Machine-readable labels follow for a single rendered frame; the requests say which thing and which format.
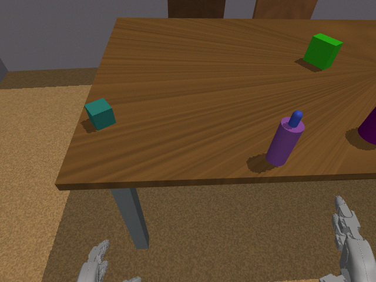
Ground table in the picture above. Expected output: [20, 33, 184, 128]
[55, 18, 376, 249]

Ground right robot hand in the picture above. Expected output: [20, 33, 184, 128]
[319, 196, 376, 282]

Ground left robot hand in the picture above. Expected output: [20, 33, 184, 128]
[76, 239, 141, 282]

